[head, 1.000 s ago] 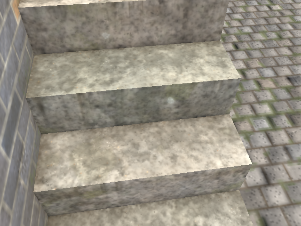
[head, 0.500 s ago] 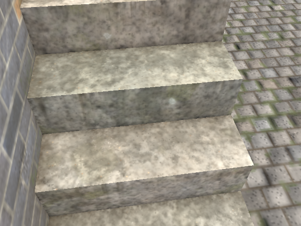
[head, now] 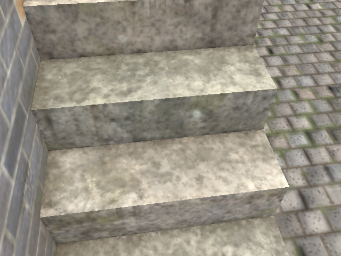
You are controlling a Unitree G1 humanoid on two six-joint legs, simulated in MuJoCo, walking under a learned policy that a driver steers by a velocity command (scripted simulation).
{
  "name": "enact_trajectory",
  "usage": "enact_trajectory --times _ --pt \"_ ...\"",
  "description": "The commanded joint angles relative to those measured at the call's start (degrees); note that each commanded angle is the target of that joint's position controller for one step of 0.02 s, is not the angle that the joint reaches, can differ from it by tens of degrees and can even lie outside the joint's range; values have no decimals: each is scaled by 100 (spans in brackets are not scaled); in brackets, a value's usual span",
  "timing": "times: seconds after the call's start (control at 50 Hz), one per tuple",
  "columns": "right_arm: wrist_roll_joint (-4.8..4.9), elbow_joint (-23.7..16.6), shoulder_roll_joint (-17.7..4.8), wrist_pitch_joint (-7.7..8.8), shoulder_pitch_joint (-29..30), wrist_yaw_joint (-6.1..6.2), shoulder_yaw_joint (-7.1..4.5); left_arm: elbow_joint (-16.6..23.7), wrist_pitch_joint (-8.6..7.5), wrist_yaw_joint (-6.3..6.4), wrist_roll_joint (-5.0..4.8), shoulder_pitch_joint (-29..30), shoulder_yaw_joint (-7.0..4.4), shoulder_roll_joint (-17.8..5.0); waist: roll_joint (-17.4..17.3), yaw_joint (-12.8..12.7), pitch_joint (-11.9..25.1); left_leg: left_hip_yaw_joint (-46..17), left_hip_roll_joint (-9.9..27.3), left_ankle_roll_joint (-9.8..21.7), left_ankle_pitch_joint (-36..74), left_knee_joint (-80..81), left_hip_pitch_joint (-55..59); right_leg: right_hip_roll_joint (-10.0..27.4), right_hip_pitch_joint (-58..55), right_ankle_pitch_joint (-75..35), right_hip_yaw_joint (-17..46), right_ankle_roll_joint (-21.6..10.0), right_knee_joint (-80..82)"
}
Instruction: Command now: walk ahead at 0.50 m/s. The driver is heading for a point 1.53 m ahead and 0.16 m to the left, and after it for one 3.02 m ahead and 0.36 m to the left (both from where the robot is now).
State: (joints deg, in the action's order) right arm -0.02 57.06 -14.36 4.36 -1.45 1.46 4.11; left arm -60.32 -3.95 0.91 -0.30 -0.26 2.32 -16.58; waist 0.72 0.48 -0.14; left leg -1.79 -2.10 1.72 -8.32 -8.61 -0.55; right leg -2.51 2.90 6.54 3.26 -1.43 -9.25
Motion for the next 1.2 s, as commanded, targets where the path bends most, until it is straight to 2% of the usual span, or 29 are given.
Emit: enact_trajectory --times 0.02,0.04,0.54,0.56,0.68,0.7,0.82,1.2 --pt "4 -318 -670 74 384 15 -123 310 -67 16 -3 389 -120 -715 -109 -5 577 -548 926 -126 1245 -27 39 1024 -325 -1756 580 -91 -172" --pt "-12 -327 -661 78 413 23 -134 322 -72 28 -26 410 -134 -747 -109 -9 567 -537 935 -123 1254 -12 31 1016 -318 -1703 591 -105 -159" --pt "-8 -318 -677 73 430 17 -155 393 -65 36 -9 426 -139 -729 -122 -19 557 -597 925 -84 1341 65 91 1030 -244 -1460 540 -37 -131" --pt "-34 -314 -700 67 390 24 -159 425 -56 47 -43 472 -157 -751 -109 11 564 -580 905 -95 1357 49 101 1008 -218 -1511 529 -11 -195" --pt "-24 -325 -678 59 399 34 -150 460 -40 51 -31 457 -162 -723 -122 -15 577 -596 898 -88 1402 59 89 1009 -209 -1458 515 15 -215" --pt "-27 -373 -696 39 446 18 -168 416 -33 70 -48 452 -167 -691 -107 -47 692 -598 908 -94 1391 57 167 1005 -207 -1359 483 -22 -275" --pt "-39 -416 -672 18 433 7 -185 370 -31 83 -32 472 -180 -680 -117 -45 542 -607 890 -98 1350 81 151 1004 -64 -1298 504 -32 -264" --pt "-40 -517 -624 16 441 8 -222 307 -29 112 -35 463 -225 -609 -115 -59 600 -615 887 -103 1499 47 240 1022 -65 -1439 498 -40 -285"
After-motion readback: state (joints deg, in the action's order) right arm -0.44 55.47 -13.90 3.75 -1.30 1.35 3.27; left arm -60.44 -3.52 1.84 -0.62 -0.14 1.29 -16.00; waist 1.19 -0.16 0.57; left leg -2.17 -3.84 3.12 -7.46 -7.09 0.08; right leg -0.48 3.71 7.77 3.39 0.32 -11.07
